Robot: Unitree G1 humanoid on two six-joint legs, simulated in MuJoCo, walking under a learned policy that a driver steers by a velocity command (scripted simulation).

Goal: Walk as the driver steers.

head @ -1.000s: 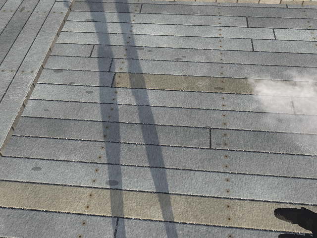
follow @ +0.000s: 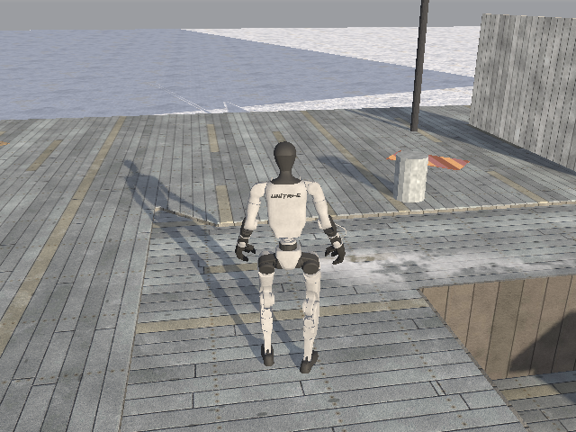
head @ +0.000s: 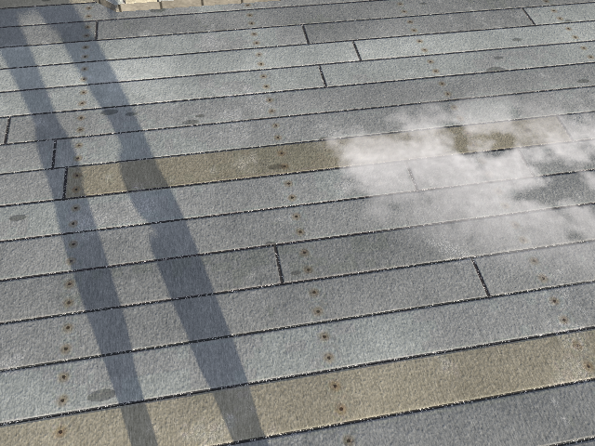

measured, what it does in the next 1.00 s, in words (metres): steps on the spot: left foot, then right foot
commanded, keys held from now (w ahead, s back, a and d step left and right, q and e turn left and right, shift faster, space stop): q+shift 0.30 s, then e+shift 0.70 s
